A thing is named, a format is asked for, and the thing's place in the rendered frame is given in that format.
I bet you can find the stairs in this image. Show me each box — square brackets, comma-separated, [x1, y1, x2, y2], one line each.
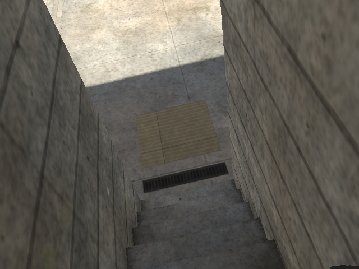
[126, 179, 285, 269]

